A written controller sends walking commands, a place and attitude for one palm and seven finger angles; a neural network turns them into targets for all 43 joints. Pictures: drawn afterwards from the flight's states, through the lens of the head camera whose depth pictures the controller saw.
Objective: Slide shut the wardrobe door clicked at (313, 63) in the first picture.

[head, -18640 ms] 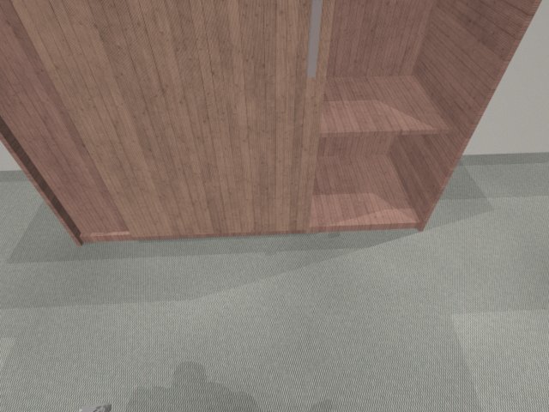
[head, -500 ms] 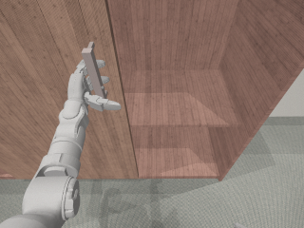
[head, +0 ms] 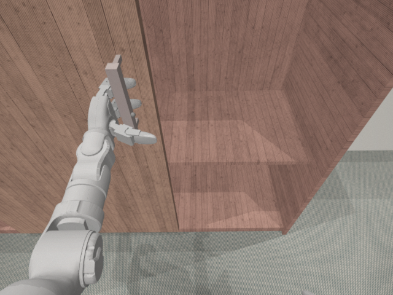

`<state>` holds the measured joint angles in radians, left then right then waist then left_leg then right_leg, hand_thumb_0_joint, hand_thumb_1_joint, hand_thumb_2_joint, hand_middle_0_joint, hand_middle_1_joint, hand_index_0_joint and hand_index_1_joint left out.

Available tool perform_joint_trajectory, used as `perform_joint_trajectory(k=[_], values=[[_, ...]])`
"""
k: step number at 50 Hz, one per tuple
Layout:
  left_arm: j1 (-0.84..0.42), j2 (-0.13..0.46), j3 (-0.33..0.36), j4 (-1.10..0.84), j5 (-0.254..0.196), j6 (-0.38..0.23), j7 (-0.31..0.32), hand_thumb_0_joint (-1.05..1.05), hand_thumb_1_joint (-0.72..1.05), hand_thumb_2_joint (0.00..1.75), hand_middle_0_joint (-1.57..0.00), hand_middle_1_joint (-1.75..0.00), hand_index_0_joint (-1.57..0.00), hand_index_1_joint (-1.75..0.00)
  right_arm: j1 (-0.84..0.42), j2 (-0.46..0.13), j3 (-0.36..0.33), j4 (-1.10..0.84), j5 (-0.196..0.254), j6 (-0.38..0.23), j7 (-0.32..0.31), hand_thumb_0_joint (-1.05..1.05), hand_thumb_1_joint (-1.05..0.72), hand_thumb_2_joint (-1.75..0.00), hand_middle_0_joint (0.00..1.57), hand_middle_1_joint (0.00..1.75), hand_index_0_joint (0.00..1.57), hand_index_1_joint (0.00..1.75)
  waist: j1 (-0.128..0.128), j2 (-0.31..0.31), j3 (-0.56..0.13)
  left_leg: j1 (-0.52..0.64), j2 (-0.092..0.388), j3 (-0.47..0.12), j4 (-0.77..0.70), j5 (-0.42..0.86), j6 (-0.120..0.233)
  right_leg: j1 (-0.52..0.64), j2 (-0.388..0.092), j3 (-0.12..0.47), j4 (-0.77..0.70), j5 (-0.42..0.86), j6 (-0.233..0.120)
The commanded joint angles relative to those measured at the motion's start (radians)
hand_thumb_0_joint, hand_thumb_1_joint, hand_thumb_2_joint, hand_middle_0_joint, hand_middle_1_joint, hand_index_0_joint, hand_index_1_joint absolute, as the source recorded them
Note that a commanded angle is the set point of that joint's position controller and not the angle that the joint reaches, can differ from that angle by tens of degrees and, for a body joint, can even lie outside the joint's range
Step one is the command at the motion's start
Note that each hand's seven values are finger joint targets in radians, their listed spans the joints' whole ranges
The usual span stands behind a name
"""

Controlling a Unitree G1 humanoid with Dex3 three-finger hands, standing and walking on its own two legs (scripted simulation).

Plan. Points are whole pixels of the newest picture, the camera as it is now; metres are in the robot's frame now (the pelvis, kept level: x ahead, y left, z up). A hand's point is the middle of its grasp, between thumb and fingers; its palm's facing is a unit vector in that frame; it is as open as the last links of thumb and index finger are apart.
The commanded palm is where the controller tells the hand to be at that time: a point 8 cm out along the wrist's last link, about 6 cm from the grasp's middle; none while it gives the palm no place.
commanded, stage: grip the handle and tug to test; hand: left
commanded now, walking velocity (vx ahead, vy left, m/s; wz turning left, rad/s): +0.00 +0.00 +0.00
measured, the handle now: (126, 100) +0.49 +0.17 +0.14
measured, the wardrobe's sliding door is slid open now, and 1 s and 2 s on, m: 0.53 0.53 0.53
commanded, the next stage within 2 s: tug the door sideways, standing still in 1.46 s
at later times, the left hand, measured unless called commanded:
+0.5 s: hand (132, 114) +0.44 +0.14 +0.15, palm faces +0.05 -1.00 +0.00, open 9.5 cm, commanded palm +0.41 +0.18 +0.14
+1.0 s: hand (132, 114) +0.44 +0.14 +0.15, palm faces +0.06 -1.00 +0.00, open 5.9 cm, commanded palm +0.41 +0.18 +0.14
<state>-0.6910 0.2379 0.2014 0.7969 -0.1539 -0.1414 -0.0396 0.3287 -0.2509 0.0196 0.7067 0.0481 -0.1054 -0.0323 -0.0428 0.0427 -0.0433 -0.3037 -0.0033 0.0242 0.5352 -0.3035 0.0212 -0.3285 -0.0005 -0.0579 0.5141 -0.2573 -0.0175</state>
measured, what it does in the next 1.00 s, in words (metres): stands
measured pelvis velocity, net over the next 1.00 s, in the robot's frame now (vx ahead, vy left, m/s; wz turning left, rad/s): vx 0.01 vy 0.00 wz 0.01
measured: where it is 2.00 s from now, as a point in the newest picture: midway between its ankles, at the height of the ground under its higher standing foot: outside the picture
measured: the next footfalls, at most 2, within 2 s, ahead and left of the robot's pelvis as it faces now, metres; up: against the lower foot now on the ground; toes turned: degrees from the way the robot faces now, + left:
none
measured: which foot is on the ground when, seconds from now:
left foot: down 0.00-1.00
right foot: down 0.00-1.00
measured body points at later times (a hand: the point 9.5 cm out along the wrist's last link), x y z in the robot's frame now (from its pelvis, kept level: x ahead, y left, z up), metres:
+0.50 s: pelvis +0.01 +0.00 +0.00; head +0.02 -0.01 +0.45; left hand +0.43 +0.20 +0.15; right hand +0.10 -0.25 -0.12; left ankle -0.02 +0.10 -0.73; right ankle +0.00 -0.11 -0.73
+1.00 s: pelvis +0.01 +0.00 +0.00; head +0.03 -0.01 +0.45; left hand +0.43 +0.20 +0.15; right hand +0.12 -0.24 -0.11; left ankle -0.02 +0.10 -0.73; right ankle +0.00 -0.11 -0.73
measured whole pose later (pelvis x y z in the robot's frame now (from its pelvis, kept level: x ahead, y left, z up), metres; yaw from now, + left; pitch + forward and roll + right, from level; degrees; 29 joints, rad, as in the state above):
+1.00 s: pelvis +0.01 +0.00 +0.00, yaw +0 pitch +4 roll -1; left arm -0.64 0.22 0.18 0.69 -0.15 -0.07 -0.03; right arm 0.29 -0.24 0.02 0.69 0.05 -0.07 -0.03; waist -0.03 0.04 -0.05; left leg -0.27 0.00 0.02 0.52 -0.31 0.02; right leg -0.29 0.00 -0.06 0.49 -0.27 -0.01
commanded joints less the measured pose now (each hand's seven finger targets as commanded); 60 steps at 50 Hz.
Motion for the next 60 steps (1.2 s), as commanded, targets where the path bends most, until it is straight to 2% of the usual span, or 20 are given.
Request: perform_joint_trajectory(k=[1,3,5,8,9,11,15,16,23,25,29,32,36,39,40,43,48,52,54,60], values=[[-0.522,0.125,-0.013,-0.216,0.005,-0.060,-0.018,0.00,-0.50,0.30,-0.30,-1.20,-0.30,-1.20,-0.008,-0.129,-0.045,-0.103,0.000,-0.040,-0.011,0.00,-0.90,-0.90,0.20,0.30,0.20,0.30,-0.040,-0.067,-0.283,0.128,0.005,-0.038,-0.045,0.278,0.009,0.082,0.016,0.025,-0.041,0.293,-0.009],[-0.489,0.159,0.017,-0.205,0.011,-0.058,-0.018,0.00,-0.45,0.32,-0.30,-1.21,-0.30,-1.21,-0.007,-0.132,-0.046,-0.103,-0.004,-0.035,-0.012,0.00,-0.90,-0.90,0.20,0.30,0.20,0.30,-0.023,-0.041,-0.299,0.124,0.003,-0.035,-0.042,0.291,0.007,0.097,0.014,0.028,-0.036,0.302,-0.012],[-0.506,0.110,-0.025,-0.221,0.008,-0.058,-0.026,0.00,-0.36,0.36,-0.32,-1.22,-0.32,-1.22,-0.014,-0.122,-0.041,-0.110,-0.001,-0.035,-0.011,0.00,-0.90,-0.90,0.20,0.30,0.20,0.30,-0.032,-0.013,-0.300,0.134,0.002,-0.035,-0.041,0.302,0.004,0.090,0.013,0.026,-0.033,0.311,-0.013],[-0.484,0.141,0.006,-0.236,0.007,-0.064,-0.021,0.00,-0.22,0.42,-0.33,-1.24,-0.33,-1.24,-0.007,-0.128,-0.047,-0.112,-0.006,-0.034,-0.009,0.00,-0.90,-0.90,0.20,0.30,0.20,0.30,-0.022,-0.044,-0.329,0.148,0.005,-0.040,-0.036,0.353,0.004,0.109,0.016,0.021,-0.025,0.344,-0.014],[-0.474,0.135,0.004,-0.260,0.004,-0.066,-0.023,0.00,-0.17,0.44,-0.33,-1.25,-0.33,-1.25,-0.011,-0.125,-0.045,-0.119,-0.005,-0.035,-0.006,0.00,-0.90,-0.90,0.20,0.30,0.20,0.30,-0.016,-0.019,-0.348,0.158,0.005,-0.037,-0.035,0.371,0.004,0.120,0.015,0.026,-0.023,0.363,-0.013],[-0.453,0.141,0.013,-0.264,-0.001,-0.060,-0.025,0.00,-0.08,0.48,-0.35,-1.26,-0.35,-1.26,-0.016,-0.125,-0.044,-0.124,-0.005,-0.033,-0.006,0.00,-0.90,-0.90,0.20,0.30,0.20,0.30,-0.015,-0.052,-0.337,0.144,0.005,-0.034,-0.038,0.368,0.004,0.134,0.015,0.024,-0.025,0.374,-0.011],[-0.432,0.118,-0.010,-0.290,0.001,-0.055,-0.028,0.00,0.11,0.56,-0.36,-1.29,-0.36,-1.29,-0.027,-0.121,-0.044,-0.131,-0.001,-0.029,-0.005,0.00,-0.90,-0.90,0.20,0.30,0.20,0.30,-0.015,-0.010,-0.313,0.150,0.007,-0.032,-0.042,0.363,0.003,0.118,0.016,0.023,-0.030,0.357,-0.014],[-0.437,0.126,-0.005,-0.296,-0.001,-0.054,-0.025,0.00,0.15,0.58,-0.37,-1.29,-0.37,-1.29,-0.026,-0.122,-0.045,-0.128,-0.001,-0.029,-0.005,0.00,-0.90,-0.90,0.20,0.30,0.20,0.30,-0.019,-0.037,-0.309,0.152,0.010,-0.037,-0.043,0.366,0.002,0.117,0.017,0.020,-0.032,0.355,-0.013],[-0.384,0.139,0.009,-0.357,0.001,-0.037,-0.017,0.00,0.48,0.72,-0.41,-1.34,-0.41,-1.34,-0.035,-0.125,-0.050,-0.132,-0.004,-0.023,-0.006,0.00,-0.90,-0.90,0.20,0.30,0.20,0.30,-0.004,-0.024,-0.329,0.168,0.012,-0.031,-0.043,0.413,0.001,0.147,0.015,0.021,-0.034,0.390,-0.013],[-0.380,0.080,-0.044,-0.371,0.001,-0.028,-0.020,0.00,0.57,0.76,-0.42,-1.35,-0.42,-1.35,-0.042,-0.117,-0.048,-0.135,0.001,-0.024,-0.004,0.00,-0.90,-0.90,0.20,0.30,0.20,0.30,-0.015,-0.009,-0.317,0.185,0.014,-0.033,-0.042,0.424,-0.002,0.124,0.017,0.018,-0.035,0.385,-0.012],[-0.377,0.129,0.000,-0.369,0.004,-0.016,-0.010,0.00,0.76,0.84,-0.44,-1.38,-0.44,-1.38,-0.034,-0.125,-0.049,-0.127,-0.004,-0.018,-0.007,0.00,-0.90,-0.90,0.20,0.30,0.20,0.30,-0.008,-0.033,-0.320,0.179,0.014,-0.035,-0.047,0.429,0.000,0.142,0.017,0.017,-0.036,0.395,-0.013],[-0.362,0.076,-0.039,-0.413,0.000,-0.014,-0.013,0.00,0.90,0.90,-0.45,-1.40,-0.45,-1.40,-0.041,-0.117,-0.051,-0.134,-0.004,-0.023,-0.003,0.00,-0.90,-0.90,0.20,0.30,0.20,0.30,-0.007,-0.017,-0.348,0.219,0.018,-0.040,-0.039,0.493,-0.005,0.138,0.017,0.014,-0.032,0.416,-0.012],[-0.368,0.071,-0.046,-0.389,-0.001,-0.001,-0.012,0.00,0.90,0.90,-0.45,-1.40,-0.45,-1.40,-0.041,-0.119,-0.051,-0.126,-0.003,-0.017,-0.004,0.00,-0.90,-0.90,0.20,0.30,0.20,0.30,-0.018,-0.055,-0.309,0.201,0.019,-0.037,-0.041,0.474,-0.002,0.132,0.019,0.012,-0.040,0.418,-0.010],[-0.402,0.070,-0.053,-0.392,0.006,0.001,-0.011,0.00,0.90,0.90,-0.45,-1.40,-0.45,-1.40,-0.048,-0.117,-0.050,-0.129,-0.003,-0.015,-0.007,0.00,-0.90,-0.90,0.20,0.30,0.20,0.30,-0.020,-0.009,-0.306,0.201,0.012,-0.033,-0.045,0.432,0.000,0.122,0.016,0.017,-0.043,0.392,-0.012],[-0.396,0.109,-0.018,-0.391,0.008,0.000,-0.006,0.00,0.90,0.90,-0.45,-1.40,-0.45,-1.40,-0.043,-0.119,-0.050,-0.124,-0.006,-0.014,-0.008,0.00,-0.90,-0.90,0.20,0.30,0.20,0.30,-0.011,-0.014,-0.321,0.200,0.012,-0.036,-0.043,0.445,-0.001,0.138,0.015,0.018,-0.040,0.405,-0.014],[-0.374,0.103,-0.025,-0.349,0.005,0.007,-0.013,0.00,0.90,0.90,-0.45,-1.40,-0.45,-1.40,-0.040,-0.121,-0.047,-0.122,-0.005,-0.008,-0.010,0.00,-0.90,-0.90,0.20,0.30,0.20,0.30,-0.015,-0.066,-0.297,0.175,0.012,-0.033,-0.044,0.432,0.002,0.145,0.016,0.014,-0.043,0.408,-0.012],[-0.434,0.089,-0.045,-0.343,0.009,0.003,-0.015,0.00,0.90,0.90,-0.45,-1.40,-0.45,-1.40,-0.045,-0.117,-0.045,-0.121,-0.004,-0.006,-0.013,0.00,-0.90,-0.90,0.20,0.30,0.20,0.30,-0.022,-0.012,-0.297,0.183,0.006,-0.037,-0.042,0.401,0.001,0.118,0.015,0.017,-0.043,0.371,-0.015],[-0.476,0.060,-0.069,-0.322,0.007,-0.005,-0.013,0.00,0.90,0.90,-0.45,-1.40,-0.45,-1.40,-0.040,-0.115,-0.044,-0.118,-0.004,-0.012,-0.010,0.00,-0.90,-0.90,0.20,0.30,0.20,0.30,-0.034,-0.032,-0.299,0.185,0.006,-0.041,-0.041,0.389,0.002,0.100,0.017,0.016,-0.041,0.361,-0.012],[-0.412,0.096,-0.029,-0.300,0.005,-0.007,-0.014,0.00,0.90,0.90,-0.45,-1.40,-0.45,-1.40,-0.040,-0.118,-0.045,-0.122,-0.005,-0.012,-0.010,0.00,-0.90,-0.90,0.20,0.30,0.20,0.30,-0.016,-0.041,-0.314,0.171,0.003,-0.035,-0.041,0.379,0.005,0.126,0.016,0.020,-0.041,0.367,-0.013],[-0.319,0.091,-0.024,-0.359,-0.007,-0.017,-0.032,0.00,0.90,0.90,-0.45,-1.40,-0.45,-1.40,-0.056,-0.115,-0.044,-0.148,-0.003,-0.017,-0.003,0.00,-0.90,-0.90,0.20,0.30,0.20,0.30,0.007,-0.037,-0.325,0.166,0.004,-0.030,-0.046,0.406,0.004,0.166,0.016,0.020,-0.038,0.404,-0.015]])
